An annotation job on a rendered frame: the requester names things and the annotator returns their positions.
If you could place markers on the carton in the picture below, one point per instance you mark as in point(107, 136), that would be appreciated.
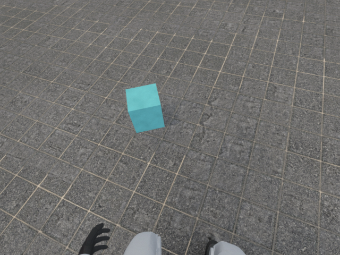
point(144, 108)

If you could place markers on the right robot foot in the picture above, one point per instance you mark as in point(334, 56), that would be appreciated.
point(210, 244)

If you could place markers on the left robot hand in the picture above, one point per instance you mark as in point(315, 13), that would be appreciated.
point(88, 246)

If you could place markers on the left robot thigh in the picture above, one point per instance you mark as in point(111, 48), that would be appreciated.
point(145, 243)

